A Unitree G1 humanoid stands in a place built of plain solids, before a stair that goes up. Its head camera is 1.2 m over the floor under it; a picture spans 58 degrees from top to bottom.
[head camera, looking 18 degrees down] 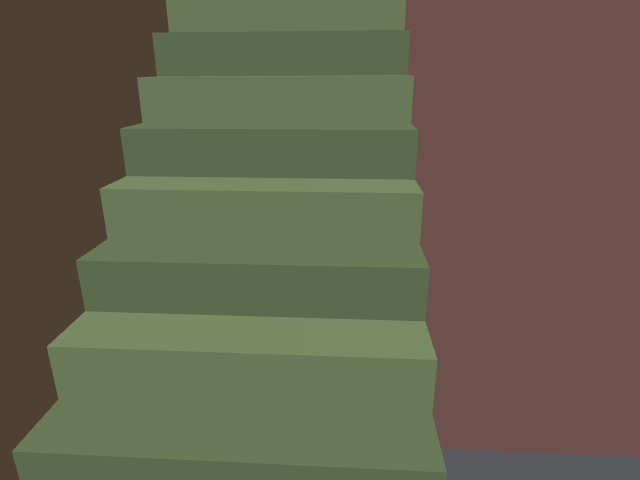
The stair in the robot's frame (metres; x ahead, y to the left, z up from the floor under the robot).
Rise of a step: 0.18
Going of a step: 0.19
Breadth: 1.17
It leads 3 degrees to the right of straight ahead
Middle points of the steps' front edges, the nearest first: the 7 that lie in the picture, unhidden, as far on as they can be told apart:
0.83 0.28 0.37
1.02 0.27 0.55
1.21 0.26 0.73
1.39 0.25 0.92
1.58 0.24 1.10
1.77 0.23 1.28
1.96 0.22 1.47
